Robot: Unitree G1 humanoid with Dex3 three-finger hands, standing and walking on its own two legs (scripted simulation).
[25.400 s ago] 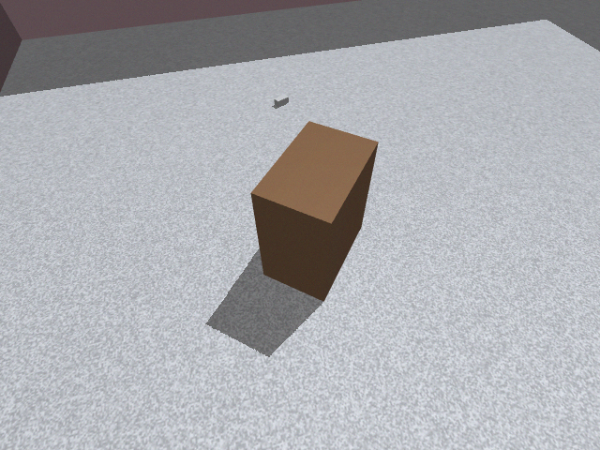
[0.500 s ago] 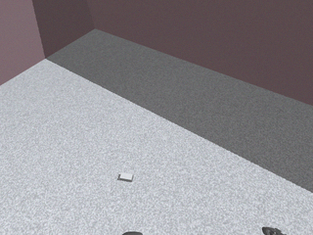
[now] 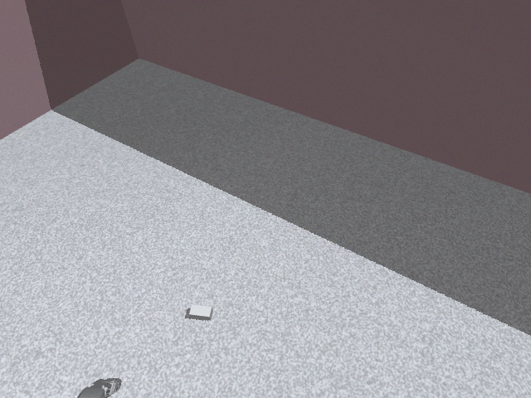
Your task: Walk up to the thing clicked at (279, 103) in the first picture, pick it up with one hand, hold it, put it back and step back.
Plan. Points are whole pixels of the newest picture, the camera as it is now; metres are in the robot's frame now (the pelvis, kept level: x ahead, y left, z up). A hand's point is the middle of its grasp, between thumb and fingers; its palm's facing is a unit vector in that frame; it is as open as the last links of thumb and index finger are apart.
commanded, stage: walk up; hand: left
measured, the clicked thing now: (201, 312) +0.50 +0.28 -0.76
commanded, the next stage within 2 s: stand in 0.58 s
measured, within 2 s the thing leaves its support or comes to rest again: neither
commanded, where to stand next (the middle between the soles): +0.05 +0.00 m, yaw +0 degrees
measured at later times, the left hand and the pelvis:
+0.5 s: hand out of the picture +0.07 +0.26 -0.16, palm faces +0.00 -0.94 -0.35, open 7.4 cm; pelvis +0.01 +0.00 +0.00, yaw +1 degrees
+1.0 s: hand out of the picture +0.09 +0.25 -0.16, palm faces -0.01 -0.94 -0.34, open 7.4 cm; pelvis +0.02 +0.00 +0.00, yaw +1 degrees
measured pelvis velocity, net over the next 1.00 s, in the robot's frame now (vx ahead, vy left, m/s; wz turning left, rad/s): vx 0.02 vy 0.00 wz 0.02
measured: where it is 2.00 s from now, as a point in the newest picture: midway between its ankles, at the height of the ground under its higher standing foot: outside the picture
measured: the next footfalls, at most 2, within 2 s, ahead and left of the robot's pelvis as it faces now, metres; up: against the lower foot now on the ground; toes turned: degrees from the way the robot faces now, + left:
none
